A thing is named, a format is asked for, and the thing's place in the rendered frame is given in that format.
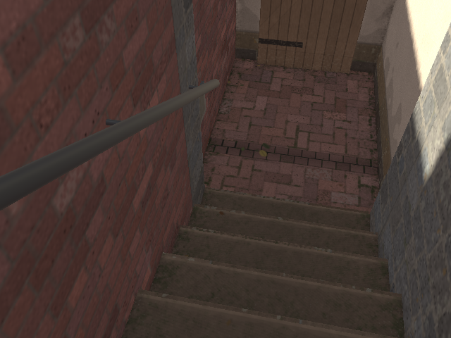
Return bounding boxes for stairs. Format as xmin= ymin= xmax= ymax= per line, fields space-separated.
xmin=121 ymin=189 xmax=404 ymax=338

